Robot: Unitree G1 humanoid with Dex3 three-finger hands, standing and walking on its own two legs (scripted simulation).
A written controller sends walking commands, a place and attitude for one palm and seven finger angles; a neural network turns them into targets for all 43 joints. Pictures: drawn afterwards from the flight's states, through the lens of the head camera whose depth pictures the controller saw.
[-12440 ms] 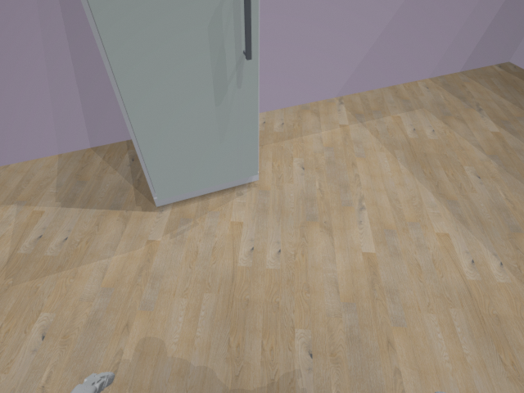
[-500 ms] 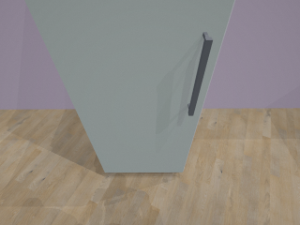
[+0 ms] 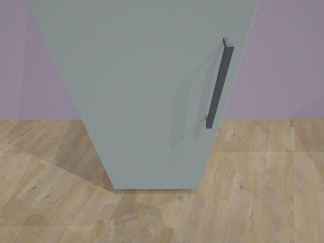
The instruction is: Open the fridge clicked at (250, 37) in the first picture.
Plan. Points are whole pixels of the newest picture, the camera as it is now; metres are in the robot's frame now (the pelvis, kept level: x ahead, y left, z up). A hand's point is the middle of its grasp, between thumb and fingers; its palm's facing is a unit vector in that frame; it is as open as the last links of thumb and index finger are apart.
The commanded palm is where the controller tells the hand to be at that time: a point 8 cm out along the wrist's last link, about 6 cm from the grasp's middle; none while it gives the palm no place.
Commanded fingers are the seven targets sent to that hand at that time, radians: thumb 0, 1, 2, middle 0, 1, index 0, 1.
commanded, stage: look again from close up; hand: right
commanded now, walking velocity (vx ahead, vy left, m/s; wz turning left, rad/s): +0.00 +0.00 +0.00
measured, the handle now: (216, 89) +0.52 -0.13 +0.10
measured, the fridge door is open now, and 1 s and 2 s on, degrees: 0 0 0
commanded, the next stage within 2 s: raise the hand to about handle height in 0.34 s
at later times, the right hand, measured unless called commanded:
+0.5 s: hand out of the picture +0.03 -0.18 -0.16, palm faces +0.14 +0.97 -0.18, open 7.4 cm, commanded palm +0.09 -0.23 -0.07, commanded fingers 0.00 -0.81 -0.86 0.21 0.36 0.21 0.36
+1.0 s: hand out of the picture +0.12 -0.20 -0.01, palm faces +0.14 +0.99 -0.05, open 9.4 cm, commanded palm +0.13 -0.25 +0.00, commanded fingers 0.00 -0.22 -0.61 0.25 0.74 0.25 0.74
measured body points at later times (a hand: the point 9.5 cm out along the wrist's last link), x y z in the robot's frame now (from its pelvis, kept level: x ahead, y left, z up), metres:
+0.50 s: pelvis +0.00 +0.00 +0.00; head +0.01 -0.01 +0.45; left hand +0.03 +0.23 -0.15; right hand +0.03 -0.23 -0.14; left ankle -0.02 +0.12 -0.74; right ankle +0.02 -0.09 -0.74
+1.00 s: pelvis -0.05 +0.03 -0.07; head -0.03 +0.01 +0.37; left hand +0.19 +0.25 -0.11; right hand +0.10 -0.26 +0.00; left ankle -0.02 +0.12 -0.74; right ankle +0.02 -0.09 -0.74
